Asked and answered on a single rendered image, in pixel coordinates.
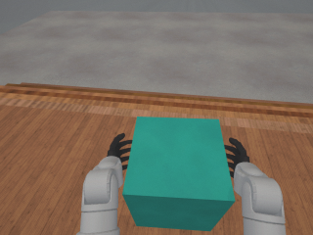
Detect robot right forearm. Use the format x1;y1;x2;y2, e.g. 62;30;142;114
234;162;287;235

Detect robot right hand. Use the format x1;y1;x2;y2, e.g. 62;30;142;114
224;137;250;178

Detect carton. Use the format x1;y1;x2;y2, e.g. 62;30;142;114
122;117;236;232

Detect robot left hand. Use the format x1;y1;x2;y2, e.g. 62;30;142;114
107;133;133;170

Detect robot left forearm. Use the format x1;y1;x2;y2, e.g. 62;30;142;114
76;156;123;235

